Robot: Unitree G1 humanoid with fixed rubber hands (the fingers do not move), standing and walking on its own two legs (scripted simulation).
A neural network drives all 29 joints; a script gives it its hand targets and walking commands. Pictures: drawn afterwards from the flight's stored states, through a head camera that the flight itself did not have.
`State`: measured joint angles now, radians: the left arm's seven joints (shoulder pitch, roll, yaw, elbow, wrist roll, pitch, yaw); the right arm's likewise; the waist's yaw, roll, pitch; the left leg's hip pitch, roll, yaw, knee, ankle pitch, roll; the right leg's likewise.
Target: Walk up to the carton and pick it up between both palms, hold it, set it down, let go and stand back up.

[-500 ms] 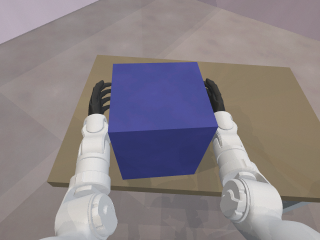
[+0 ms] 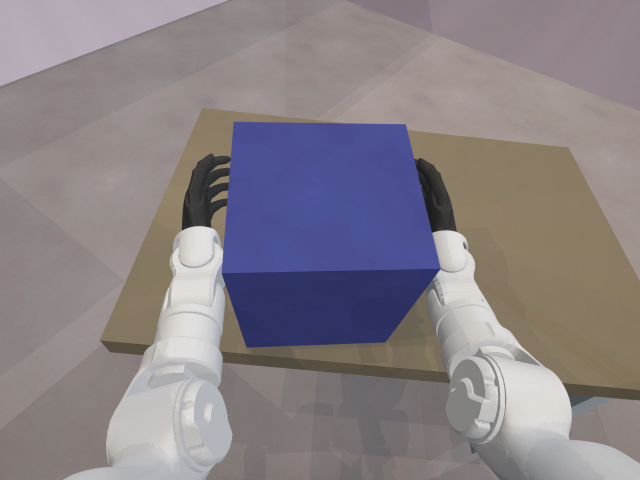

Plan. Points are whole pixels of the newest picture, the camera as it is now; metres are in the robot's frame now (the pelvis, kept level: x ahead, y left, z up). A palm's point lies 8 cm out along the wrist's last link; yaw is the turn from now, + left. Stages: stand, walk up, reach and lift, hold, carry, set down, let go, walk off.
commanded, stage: reach and lift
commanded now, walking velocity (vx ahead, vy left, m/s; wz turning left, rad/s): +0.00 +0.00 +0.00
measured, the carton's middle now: (319, 245) +0.40 +0.03 +0.05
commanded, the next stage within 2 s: none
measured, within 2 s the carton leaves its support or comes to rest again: neither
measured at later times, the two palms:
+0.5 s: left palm (196, 184) +0.40 +0.19 +0.14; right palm (444, 207) +0.42 -0.12 +0.13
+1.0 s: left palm (178, 166) +0.38 +0.19 +0.19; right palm (457, 198) +0.39 -0.11 +0.18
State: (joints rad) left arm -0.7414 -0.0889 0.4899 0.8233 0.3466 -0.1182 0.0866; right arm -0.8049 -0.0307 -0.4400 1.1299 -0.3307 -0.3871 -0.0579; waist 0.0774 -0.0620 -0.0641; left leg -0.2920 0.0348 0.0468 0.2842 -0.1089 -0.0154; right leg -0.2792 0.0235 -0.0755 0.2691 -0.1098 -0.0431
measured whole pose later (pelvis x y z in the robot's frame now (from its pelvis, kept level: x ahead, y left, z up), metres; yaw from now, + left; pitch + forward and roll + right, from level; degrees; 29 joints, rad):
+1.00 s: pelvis +0.00 +0.01 +0.00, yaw +2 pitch -5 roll -1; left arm -0.75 0.01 0.27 0.43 0.25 0.54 0.08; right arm -0.77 -0.05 -0.11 0.80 0.12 0.14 -0.13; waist -0.04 -0.07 -0.02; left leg -0.10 0.02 0.02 0.35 -0.17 0.00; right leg -0.05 0.01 -0.11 0.28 -0.15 -0.02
